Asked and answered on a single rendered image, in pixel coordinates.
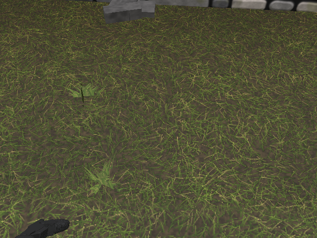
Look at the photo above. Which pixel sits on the left robot hand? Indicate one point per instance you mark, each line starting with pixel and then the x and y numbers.
pixel 44 228

